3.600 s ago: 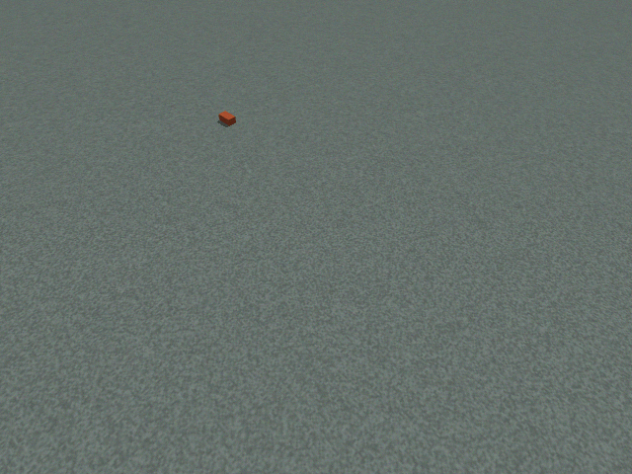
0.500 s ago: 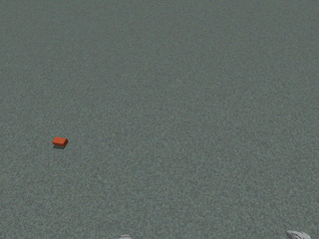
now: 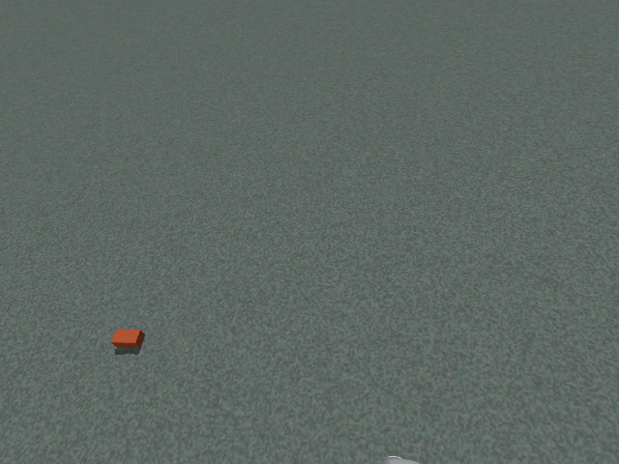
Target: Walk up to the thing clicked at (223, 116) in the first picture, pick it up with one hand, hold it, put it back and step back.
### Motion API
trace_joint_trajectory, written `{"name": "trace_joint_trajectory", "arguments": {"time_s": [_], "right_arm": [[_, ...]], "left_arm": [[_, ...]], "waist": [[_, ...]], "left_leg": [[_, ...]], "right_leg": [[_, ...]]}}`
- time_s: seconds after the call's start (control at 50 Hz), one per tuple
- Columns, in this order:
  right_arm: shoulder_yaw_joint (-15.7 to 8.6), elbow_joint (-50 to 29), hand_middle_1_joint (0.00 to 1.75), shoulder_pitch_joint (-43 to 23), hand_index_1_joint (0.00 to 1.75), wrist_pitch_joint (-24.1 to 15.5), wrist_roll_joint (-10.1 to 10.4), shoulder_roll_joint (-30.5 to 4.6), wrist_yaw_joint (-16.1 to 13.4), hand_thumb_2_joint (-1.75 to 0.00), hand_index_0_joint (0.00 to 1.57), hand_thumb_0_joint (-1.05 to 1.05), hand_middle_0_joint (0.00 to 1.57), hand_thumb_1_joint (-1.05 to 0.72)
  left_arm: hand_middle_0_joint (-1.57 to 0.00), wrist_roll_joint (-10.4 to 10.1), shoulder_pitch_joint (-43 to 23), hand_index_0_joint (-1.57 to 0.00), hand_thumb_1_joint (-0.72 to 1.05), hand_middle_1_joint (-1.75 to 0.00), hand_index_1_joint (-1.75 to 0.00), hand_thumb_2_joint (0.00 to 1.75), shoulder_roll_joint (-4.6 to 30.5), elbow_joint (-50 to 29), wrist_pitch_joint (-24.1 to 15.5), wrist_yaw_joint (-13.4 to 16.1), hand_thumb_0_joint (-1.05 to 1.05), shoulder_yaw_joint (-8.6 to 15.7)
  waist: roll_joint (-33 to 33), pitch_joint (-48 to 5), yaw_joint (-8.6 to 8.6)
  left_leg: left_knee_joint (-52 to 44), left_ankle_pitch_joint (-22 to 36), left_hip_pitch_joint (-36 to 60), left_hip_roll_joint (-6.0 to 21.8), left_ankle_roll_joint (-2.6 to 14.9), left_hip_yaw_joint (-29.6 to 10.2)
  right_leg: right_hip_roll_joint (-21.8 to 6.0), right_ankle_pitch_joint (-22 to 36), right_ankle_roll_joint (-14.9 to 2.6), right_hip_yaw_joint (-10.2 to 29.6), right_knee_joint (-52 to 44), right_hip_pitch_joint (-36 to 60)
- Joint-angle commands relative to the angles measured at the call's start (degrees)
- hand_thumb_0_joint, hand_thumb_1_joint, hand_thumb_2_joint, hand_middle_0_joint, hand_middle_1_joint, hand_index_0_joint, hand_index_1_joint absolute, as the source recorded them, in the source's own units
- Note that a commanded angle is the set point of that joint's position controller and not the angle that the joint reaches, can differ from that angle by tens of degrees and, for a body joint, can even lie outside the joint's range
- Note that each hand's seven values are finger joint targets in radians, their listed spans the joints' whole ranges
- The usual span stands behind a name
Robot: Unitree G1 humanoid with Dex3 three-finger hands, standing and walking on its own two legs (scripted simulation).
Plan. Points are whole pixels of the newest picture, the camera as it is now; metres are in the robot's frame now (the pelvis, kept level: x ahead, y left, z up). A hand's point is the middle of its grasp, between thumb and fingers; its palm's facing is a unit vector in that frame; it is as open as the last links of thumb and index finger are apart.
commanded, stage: walk up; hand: left
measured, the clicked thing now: (128, 338) +0.69 +0.69 -0.72
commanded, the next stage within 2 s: none
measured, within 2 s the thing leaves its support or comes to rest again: neither
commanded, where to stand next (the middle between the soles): +0.27 +0.47 m, yaw -6 degrees
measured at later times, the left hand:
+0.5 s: hand out of the picture +0.15 +0.51 -0.13, palm faces -0.07 -0.85 -0.53, open 7.4 cm
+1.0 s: hand out of the picture +0.21 +0.71 -0.10, palm faces -0.06 -0.77 -0.63, open 7.4 cm
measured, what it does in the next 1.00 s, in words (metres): steps to the left: left foot, then right foot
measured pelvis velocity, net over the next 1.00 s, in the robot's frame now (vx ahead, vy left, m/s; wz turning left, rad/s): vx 0.14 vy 0.38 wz -0.04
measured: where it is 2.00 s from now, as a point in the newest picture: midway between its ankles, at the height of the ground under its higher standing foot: outside the picture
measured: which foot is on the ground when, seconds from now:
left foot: up 0.00-0.28, down 0.30-0.66, up 0.68-1.00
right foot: down 0.00-0.32, up 0.34-0.62, down 0.64-1.00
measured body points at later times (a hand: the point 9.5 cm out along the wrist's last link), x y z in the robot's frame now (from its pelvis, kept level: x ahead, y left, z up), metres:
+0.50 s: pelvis +0.09 +0.20 +0.01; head +0.11 +0.20 +0.46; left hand +0.16 +0.56 -0.10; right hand +0.11 -0.14 -0.10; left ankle +0.10 +0.31 -0.71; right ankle +0.11 +0.07 -0.65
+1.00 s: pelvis +0.14 +0.38 -0.01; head +0.17 +0.34 +0.44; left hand +0.21 +0.75 -0.06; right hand +0.22 +0.03 -0.13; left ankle +0.17 +0.56 -0.69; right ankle +0.21 +0.16 -0.71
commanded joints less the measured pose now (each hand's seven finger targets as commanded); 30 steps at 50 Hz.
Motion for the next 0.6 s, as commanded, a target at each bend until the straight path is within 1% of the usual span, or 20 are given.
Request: {"name": "trace_joint_trajectory", "arguments": {"time_s": [0.0, 0.04, 0.1, 0.12, 0.2, 0.24, 0.26, 0.28, 0.3, 0.32, 0.34, 0.36, 0.38, 0.4, 0.42, 0.44, 0.5, 0.52, 0.54, 0.58], "right_arm": [[-4.65, -4.10, 0.30, 1.14, 0.30, -1.60, 0.53, -15.11, -0.50, -0.90, 0.20, 0.00, 0.20, -0.90], [-4.42, -3.45, 0.30, 1.88, 0.30, -1.46, 0.53, -13.73, 0.06, -0.90, 0.20, 0.00, 0.20, -0.90], [-4.37, -3.61, 0.30, 1.26, 0.30, -1.07, 0.58, -12.65, 0.61, -0.90, 0.20, 0.00, 0.20, -0.90], [-4.41, -3.87, 0.30, 0.75, 0.30, -1.01, 0.52, -12.39, 0.86, -0.90, 0.20, 0.00, 0.20, -0.90], [-4.38, -5.18, 0.30, -3.43, 0.30, -1.32, 0.29, -12.46, 1.65, -0.90, 0.20, 0.00, 0.20, -0.90], [-5.16, -4.35, 0.30, -0.66, 0.30, -1.77, 0.41, -13.30, 1.51, -0.90, 0.20, 0.00, 0.20, -0.90], [-5.62, -2.80, 0.30, 4.08, 0.30, -1.88, 0.26, -13.14, 1.22, -0.90, 0.20, 0.00, 0.20, -0.90], [-6.55, -0.33, 0.30, 10.11, 0.30, -2.08, -0.28, -14.26, 0.71, -0.90, 0.20, 0.00, 0.20, -0.90], [-7.12, 0.54, 0.30, 12.79, 0.30, -2.48, -1.09, -16.54, 0.07, -0.90, 0.20, 0.00, 0.20, -0.90], [-7.36, -1.87, 0.30, 8.80, 0.30, -3.09, -0.69, -21.64, -0.31, -0.90, 0.20, 0.00, 0.20, -0.90], [-8.10, -2.57, 0.30, 4.20, 0.30, -3.30, 0.83, -26.00, -0.64, -0.90, 0.20, 0.00, 0.20, -0.90], [-7.40, -4.16, 0.30, -0.08, 0.30, -3.15, 0.79, -24.65, -0.81, -0.90, 0.20, 0.00, 0.20, -0.90], [-6.18, -4.73, 0.30, -0.88, 0.30, -3.19, 0.38, -19.81, -1.19, -0.90, 0.20, 0.00, 0.20, -0.90], [-5.21, -5.24, 0.30, -1.42, 0.30, -3.39, 0.08, -17.31, -1.60, -0.90, 0.20, 0.00, 0.20, -0.90], [-4.68, -5.09, 0.30, -1.90, 0.30, -3.82, 0.23, -15.61, -1.81, -0.90, 0.20, 0.00, 0.20, -0.90], [-4.49, -4.60, 0.30, -1.26, 0.30, -4.02, 0.54, -15.48, -1.76, -0.90, 0.20, 0.00, 0.20, -0.90], [-4.11, -5.54, 0.30, 0.87, 0.30, -3.85, -0.02, -14.02, -1.69, -0.90, 0.20, 0.00, 0.20, -0.90], [-3.95, -6.23, 0.30, 0.54, 0.30, -3.75, -0.02, -13.63, -1.72, -0.90, 0.20, 0.00, 0.20, -0.90], [-3.74, -6.97, 0.30, -0.13, 0.30, -3.55, -0.02, -13.21, -1.62, -0.90, 0.20, 0.00, 0.20, -0.90], [-3.04, -9.07, 0.30, -4.52, 0.30, -2.89, 0.46, -11.65, -1.34, -0.90, 0.20, 0.00, 0.20, -0.90]], "left_arm": [[-0.20, 0.14, 3.23, -0.20, 0.90, -0.30, -0.30, 0.90, 18.44, -2.96, -1.50, 1.68, 0.00, 6.26], [-0.20, 0.68, 3.39, -0.20, 0.90, -0.30, -0.30, 0.90, 18.48, -2.44, -1.84, 1.23, 0.00, 6.41], [-0.20, 0.96, 2.77, -0.20, 0.90, -0.30, -0.30, 0.90, 20.05, -2.79, -2.23, 0.72, 0.00, 7.02], [-0.20, 1.12, 1.49, -0.20, 0.90, -0.30, -0.30, 0.90, 20.99, -3.01, -2.22, 0.70, 0.00, 7.31], [-0.20, 1.68, 2.89, -0.20, 0.90, -0.30, -0.30, 0.90, 23.54, -2.71, -1.94, 0.57, 0.00, 8.04], [-0.20, 1.81, 0.64, -0.20, 0.90, -0.30, -0.30, 0.90, 24.49, -2.95, -1.48, 0.60, 0.00, 8.06], [-0.20, 1.60, -2.59, -0.20, 0.90, -0.30, -0.30, 0.90, 24.53, -3.31, -1.07, 0.63, 0.00, 7.82], [-0.20, 1.80, -2.71, -0.20, 0.90, -0.30, -0.30, 0.90, 21.25, -3.27, -0.49, 0.82, 0.00, 6.80], [-0.20, 1.33, -0.05, -0.20, 0.90, -0.30, -0.30, 0.90, 15.47, -2.88, 0.23, 0.85, 0.00, 4.87], [-0.20, 0.13, 0.45, -0.20, 0.90, -0.30, -0.30, 0.90, 11.28, -3.87, 0.48, 1.20, 0.00, 3.49], [-0.20, 0.24, -1.97, -0.20, 0.90, -0.30, -0.30, 0.90, 15.22, -2.65, 0.07, 2.06, 0.00, 3.90], [-0.20, -0.06, -0.69, -0.20, 0.90, -0.30, -0.30, 0.90, 17.86, -1.34, -0.13, 2.15, 0.00, 4.16], [-0.20, -0.78, -0.08, -0.20, 0.90, -0.30, -0.30, 0.90, 19.40, 0.73, -0.25, 1.91, 0.00, 4.49], [-0.20, -1.27, 3.05, -0.20, 0.90, -0.30, -0.30, 0.90, 18.65, 2.35, -0.19, 1.76, 0.00, 4.87], [-0.20, -1.50, 5.52, -0.20, 0.90, -0.30, -0.30, 0.90, 17.73, 3.35, -0.34, 1.37, 0.00, 4.63], [-0.20, -1.52, 5.18, -0.20, 0.90, -0.30, -0.30, 0.90, 16.82, 3.52, -0.48, 1.03, 0.00, 4.34], [-0.20, -1.53, 4.29, -0.20, 0.90, -0.30, -0.30, 0.90, 14.66, 2.06, -0.77, 0.76, 0.00, 3.85], [-0.20, -1.48, 5.17, -0.20, 0.90, -0.30, -0.30, 0.90, 13.73, 1.76, -0.93, 0.83, 0.00, 3.76], [-0.20, -1.56, 6.09, -0.20, 0.90, -0.30, -0.30, 0.90, 13.77, 1.82, -1.08, 0.87, 0.00, 3.87], [-0.20, -1.35, 12.48, -0.20, 0.90, -0.30, -0.30, 0.90, 13.91, 3.49, -1.39, 1.22, 0.00, 4.65]], "waist": [[-10.46, -1.06, 1.36], [-12.25, -1.35, 1.05], [-15.58, -1.46, 0.68], [-17.83, -1.12, 0.36], [-19.69, -2.78, 2.13], [-18.03, -5.58, 0.08], [-16.56, -6.93, -3.80], [-8.64, -9.20, -6.89], [5.84, -7.28, -8.34], [18.01, -3.40, -6.72], [16.74, -1.77, -5.20], [13.91, 0.30, -3.36], [7.01, 2.08, -3.63], [6.55, 1.30, -1.94], [6.11, 0.91, -0.61], [6.27, 0.75, -0.68], [5.96, -2.08, -1.95], [5.76, -3.16, -1.47], [4.24, -4.11, -0.94], [-1.52, -7.01, 4.13]], "left_leg": [[7.08, 5.35, -13.65, 5.53, -0.43, -10.87], [6.17, 8.56, -11.74, 5.24, -0.48, -10.48], [0.34, 11.32, -10.25, 6.73, -1.34, -7.97], [-2.39, 10.85, -9.32, 7.97, -1.58, -6.34], [-13.55, 6.61, -5.70, 9.31, -1.11, -2.46], [-18.48, 5.03, 0.64, 7.85, -0.36, 0.16], [-23.59, 8.54, 8.15, 6.98, 0.22, 2.30], [-27.48, 7.59, 15.84, 4.37, 0.49, 2.59], [-37.25, -1.88, 17.32, 6.47, 1.78, -5.57], [-50.11, -8.05, 13.14, 17.66, 3.89, -30.11], [-55.03, -15.86, 7.75, 20.94, 9.68, -37.97], [-53.23, -16.11, 5.68, 22.16, 13.23, -37.11], [-46.95, -5.48, 6.43, 18.17, 12.36, -26.32], [-42.81, 2.48, 8.90, 15.48, 10.84, -20.34], [-39.40, 12.44, 10.80, 13.94, 11.07, -15.82], [-38.48, 19.56, 9.73, 12.97, 10.55, -13.73], [-36.74, 36.27, 13.87, 13.03, 12.54, -10.25], [-36.15, 37.98, 13.42, 14.67, 14.64, -10.26], [-35.14, 38.59, 11.78, 14.39, 14.68, -9.44], [-27.54, 33.79, 4.50, 10.49, 10.89, -4.12]], "right_leg": [[-19.04, -15.25, -8.05, 27.46, -23.63, 5.85], [-16.09, -9.04, -6.94, 20.29, -20.86, 3.81], [-14.31, -10.15, -6.31, 15.42, -20.34, 1.32], [-14.36, -11.61, -6.38, 14.22, -20.18, -0.46], [-14.12, -10.38, -6.92, 12.50, -15.33, -0.36], [-14.29, -9.49, -6.35, 12.72, -10.84, -1.61], [-14.19, -9.71, -5.04, 11.45, -6.76, -6.27], [-11.37, -9.17, -2.65, 8.20, 4.06, -9.96], [-4.81, -12.48, -0.36, 3.11, 20.38, -16.71], [4.94, -22.61, 2.13, 3.46, 29.48, -27.90], [0.63, -20.03, 0.00, 9.72, 32.70, -24.12], [-1.92, -17.39, 0.40, 9.51, 33.61, -24.09], [-1.96, -14.35, 1.45, 9.56, 32.04, -23.65], [-2.27, -11.96, 1.64, 10.58, 29.84, -23.13], [-2.99, -11.40, 1.42, 9.41, 25.99, -21.70], [-3.08, -10.86, 1.76, 8.15, 22.82, -18.17], [-2.43, -10.07, 3.09, 2.81, 12.47, -12.00], [-2.17, -8.57, 2.92, 1.94, 9.60, -9.42], [-1.89, -6.34, 2.67, 2.38, 5.44, -4.69], [-1.01, 10.81, 2.78, 2.18, -9.65, 11.74]]}}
